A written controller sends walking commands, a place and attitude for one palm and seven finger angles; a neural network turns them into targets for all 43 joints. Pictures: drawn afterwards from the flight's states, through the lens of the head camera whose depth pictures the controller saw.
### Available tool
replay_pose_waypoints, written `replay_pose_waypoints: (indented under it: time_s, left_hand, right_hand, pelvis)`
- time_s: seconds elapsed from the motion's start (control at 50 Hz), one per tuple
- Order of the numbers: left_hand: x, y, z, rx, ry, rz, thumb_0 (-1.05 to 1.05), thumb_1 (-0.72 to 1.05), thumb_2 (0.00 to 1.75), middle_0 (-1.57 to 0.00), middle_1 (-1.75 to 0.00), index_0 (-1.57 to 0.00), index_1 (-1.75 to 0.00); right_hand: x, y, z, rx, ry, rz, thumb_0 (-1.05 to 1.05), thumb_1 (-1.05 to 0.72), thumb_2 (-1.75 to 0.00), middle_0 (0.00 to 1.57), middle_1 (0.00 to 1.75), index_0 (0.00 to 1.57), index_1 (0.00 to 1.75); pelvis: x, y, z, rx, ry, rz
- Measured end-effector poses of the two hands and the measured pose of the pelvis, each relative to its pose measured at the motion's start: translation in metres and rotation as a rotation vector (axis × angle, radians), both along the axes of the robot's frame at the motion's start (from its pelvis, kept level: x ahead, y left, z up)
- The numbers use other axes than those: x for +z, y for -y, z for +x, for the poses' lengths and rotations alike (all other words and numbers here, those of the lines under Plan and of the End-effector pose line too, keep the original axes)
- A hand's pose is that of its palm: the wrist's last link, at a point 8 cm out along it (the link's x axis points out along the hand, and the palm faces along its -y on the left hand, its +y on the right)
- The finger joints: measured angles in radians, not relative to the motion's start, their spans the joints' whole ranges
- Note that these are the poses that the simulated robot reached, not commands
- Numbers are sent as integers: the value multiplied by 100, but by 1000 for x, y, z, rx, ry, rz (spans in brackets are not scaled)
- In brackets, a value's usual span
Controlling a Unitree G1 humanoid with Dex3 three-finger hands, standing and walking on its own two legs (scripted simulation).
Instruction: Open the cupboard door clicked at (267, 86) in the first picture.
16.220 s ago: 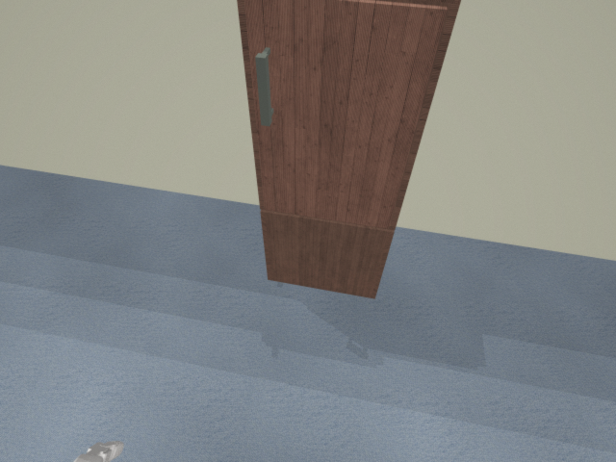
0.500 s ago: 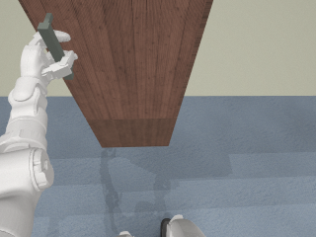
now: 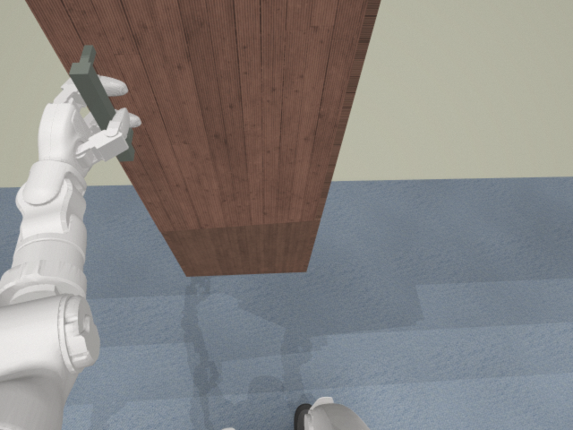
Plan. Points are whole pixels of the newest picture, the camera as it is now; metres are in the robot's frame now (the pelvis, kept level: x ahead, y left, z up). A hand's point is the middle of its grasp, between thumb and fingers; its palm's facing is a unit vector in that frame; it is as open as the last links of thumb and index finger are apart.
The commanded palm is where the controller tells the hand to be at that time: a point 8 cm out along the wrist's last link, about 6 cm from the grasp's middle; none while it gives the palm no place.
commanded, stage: pull the door open along its arc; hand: left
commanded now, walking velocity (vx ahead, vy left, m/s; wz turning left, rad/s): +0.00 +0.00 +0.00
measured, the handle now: (109, 108) +0.54 +0.21 +0.10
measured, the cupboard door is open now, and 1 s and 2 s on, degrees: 3 47 48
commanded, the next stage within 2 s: open thumb and fingers to let go in 0.74 s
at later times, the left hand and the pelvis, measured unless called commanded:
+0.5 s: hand (165, 228) +0.35 +0.12 +0.11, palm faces +0.35 -0.94 +0.06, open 6.1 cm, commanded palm +0.28 +0.15 +0.10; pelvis +0.01 -0.01 +0.02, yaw +2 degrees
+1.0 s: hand (233, 281) +0.28 +0.04 +0.11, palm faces +0.39 -0.92 -0.01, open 6.2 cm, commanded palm +0.23 +0.09 +0.10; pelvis -0.01 -0.05 +0.02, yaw +5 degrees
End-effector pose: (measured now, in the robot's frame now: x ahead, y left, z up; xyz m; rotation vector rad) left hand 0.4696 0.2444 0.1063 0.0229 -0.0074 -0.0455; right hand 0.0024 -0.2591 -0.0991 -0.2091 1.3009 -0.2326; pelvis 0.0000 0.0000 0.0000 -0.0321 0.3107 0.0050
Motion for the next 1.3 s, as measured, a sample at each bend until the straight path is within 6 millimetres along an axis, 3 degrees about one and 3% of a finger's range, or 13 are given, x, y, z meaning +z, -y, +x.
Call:
replay_pose_waypoints:
  time_s: [0.12, 0.24, 0.44, 0.6, 0.82, 1.0, 1.12, 1.3]
  left_hand:
    - [-1, 3, -27, -22, 15, -5, 0, 73, 75, -38, -135, -34, -135]
    - [-2, 15, -68, -15, 26, -23, 0, 72, 74, -37, -134, -33, -133]
    - [-2, 65, -141, 326, 32, -81, 0, 71, 78, -33, -134, -34, -127]
    - [3, 111, -192, 442, -6, -57, 1, 70, 77, -31, -132, -33, -131]
    - [6, 153, -234, 368, -26, -11, 2, 70, 76, -31, -132, -33, -133]
    - [7, 160, -232, 443, -20, -13, 1, 64, 77, -36, -133, -36, -133]
    - [8, 162, -236, 448, -6, -11, 1, 42, 69, -36, -130, -35, -130]
    - [9, 162, -238, 427, 1, -9, 0, -12, 46, -33, -124, -32, -125]
  right_hand:
    - [4, -2, 26, 2, 83, 23, 1, -90, -90, 20, 30, 20, 30]
    - [10, -5, 73, 43, 230, 48, 1, -90, -90, 20, 30, 20, 30]
    - [21, -29, 157, 184, 431, 123, 1, -90, -90, 20, 30, 20, 30]
    - [31, -48, 191, 270, 484, 151, 1, -90, -90, 20, 30, 20, 30]
    - [35, -42, 198, 286, 519, 176, 1, -90, -90, 20, 30, 20, 30]
    - [27, -22, 188, 291, 490, 146, 1, -90, -90, 20, 30, 20, 30]
    - [25, -11, 175, 278, 483, 138, 1, -90, -90, 20, 30, 20, 30]
    - [24, -2, 155, 258, 477, 125, 1, -90, -90, 20, 30, 20, 30]
  pelvis:
    - [5, 0, 5, -13, 25, 5]
    - [10, 0, 8, -17, 59, 10]
    - [14, 5, 5, 12, 128, 19]
    - [17, 17, 6, 50, 195, 29]
    - [17, 34, 5, 67, 251, 41]
    - [16, 48, -6, 80, 267, 55]
    - [16, 55, -14, 78, 271, 62]
    - [18, 58, -27, 74, 283, 63]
